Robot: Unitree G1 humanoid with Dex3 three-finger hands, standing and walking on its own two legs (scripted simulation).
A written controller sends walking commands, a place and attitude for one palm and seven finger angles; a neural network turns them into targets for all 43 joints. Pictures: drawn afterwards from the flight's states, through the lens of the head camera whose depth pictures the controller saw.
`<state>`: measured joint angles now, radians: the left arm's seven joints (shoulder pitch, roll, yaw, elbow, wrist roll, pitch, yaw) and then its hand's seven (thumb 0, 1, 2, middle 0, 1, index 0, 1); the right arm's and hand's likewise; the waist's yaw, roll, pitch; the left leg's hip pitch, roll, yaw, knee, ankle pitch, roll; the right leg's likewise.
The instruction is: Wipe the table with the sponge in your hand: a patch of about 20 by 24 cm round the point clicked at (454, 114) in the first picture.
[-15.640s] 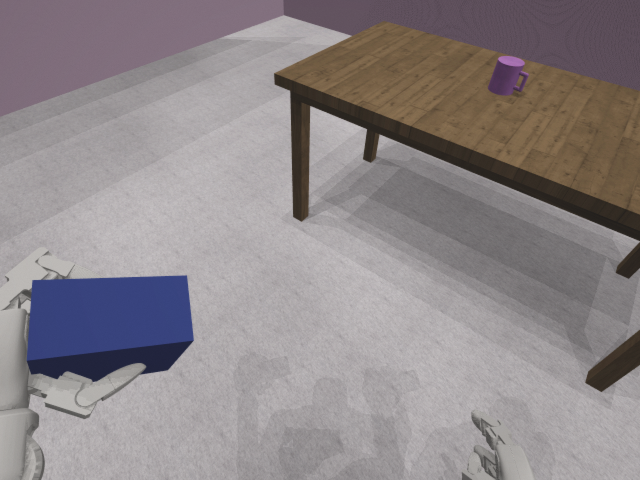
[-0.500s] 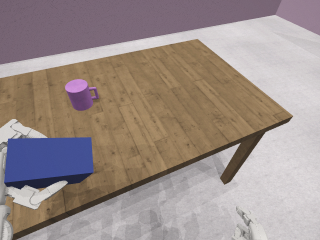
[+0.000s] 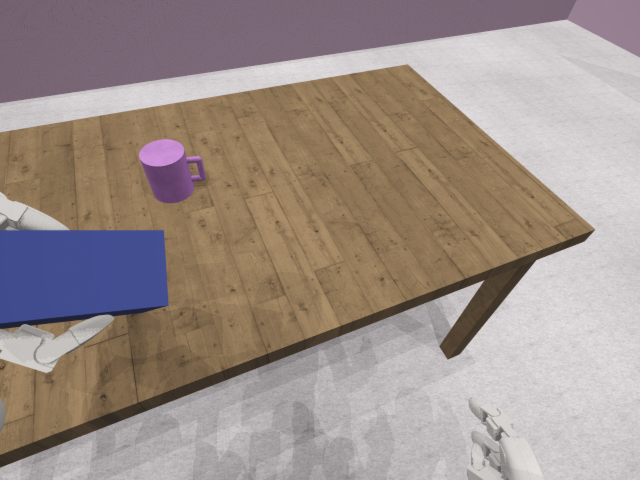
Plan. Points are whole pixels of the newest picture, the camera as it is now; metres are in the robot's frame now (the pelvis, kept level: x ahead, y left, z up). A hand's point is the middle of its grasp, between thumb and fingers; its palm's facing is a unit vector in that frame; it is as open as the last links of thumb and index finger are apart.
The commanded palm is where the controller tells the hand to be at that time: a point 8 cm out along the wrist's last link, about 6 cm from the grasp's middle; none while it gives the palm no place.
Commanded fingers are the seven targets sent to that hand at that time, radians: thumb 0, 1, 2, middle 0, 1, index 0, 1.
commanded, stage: come to a stop and stand still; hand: left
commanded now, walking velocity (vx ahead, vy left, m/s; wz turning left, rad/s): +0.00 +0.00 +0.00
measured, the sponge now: (104, 279) +0.25 +0.23 +0.18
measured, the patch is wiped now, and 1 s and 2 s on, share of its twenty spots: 0.00 0.00 0.00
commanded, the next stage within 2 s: look again from close up in 0.66 s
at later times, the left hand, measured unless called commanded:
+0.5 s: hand out of the picture +0.19 +0.30 +0.17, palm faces +0.44 -0.83 -0.35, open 10.4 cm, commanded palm +0.13 +0.32 +0.18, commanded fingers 0.00 0.10 1.30 -1.20 -1.60 -1.20 -1.60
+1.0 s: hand (39, 337) +0.19 +0.26 +0.16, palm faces +0.37 -0.86 -0.36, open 10.4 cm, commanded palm +0.14 +0.30 +0.18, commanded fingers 0.00 0.10 1.30 -1.20 -1.60 -1.20 -1.60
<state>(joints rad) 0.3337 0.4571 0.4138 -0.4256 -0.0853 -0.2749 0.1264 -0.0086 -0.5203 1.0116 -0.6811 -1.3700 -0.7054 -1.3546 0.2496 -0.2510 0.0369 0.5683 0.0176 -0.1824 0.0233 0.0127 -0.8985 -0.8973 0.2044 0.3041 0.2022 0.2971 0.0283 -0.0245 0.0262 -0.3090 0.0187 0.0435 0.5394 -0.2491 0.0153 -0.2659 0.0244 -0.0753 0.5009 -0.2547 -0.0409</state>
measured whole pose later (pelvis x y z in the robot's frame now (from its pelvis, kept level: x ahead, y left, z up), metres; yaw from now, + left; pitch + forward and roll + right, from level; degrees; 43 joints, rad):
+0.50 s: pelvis -0.03 +0.03 +0.00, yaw +1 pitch -1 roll -1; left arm 0.36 0.41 0.35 -0.42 -0.04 -0.23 0.13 -0.01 -0.52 1.01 -0.68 -1.37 -0.70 -1.35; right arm 0.19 -0.18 0.05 0.60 0.00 -0.16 0.02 0.01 -0.90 -0.90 0.20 0.30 0.20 0.30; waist 0.04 -0.05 0.04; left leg -0.29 -0.04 0.05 0.50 -0.19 0.06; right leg -0.26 -0.03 -0.07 0.49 -0.21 0.01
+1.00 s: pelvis -0.03 +0.02 +0.00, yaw -1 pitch -2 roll -1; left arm 0.42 0.36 0.33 -0.46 -0.02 -0.15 0.11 -0.01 -0.52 1.01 -0.68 -1.37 -0.70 -1.35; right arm 0.21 -0.22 0.04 0.57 0.00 -0.12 -0.02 0.01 -0.90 -0.90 0.20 0.30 0.20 0.30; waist 0.01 -0.02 0.04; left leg -0.26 0.00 0.07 0.49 -0.20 0.05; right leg -0.22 0.01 -0.05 0.45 -0.19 -0.01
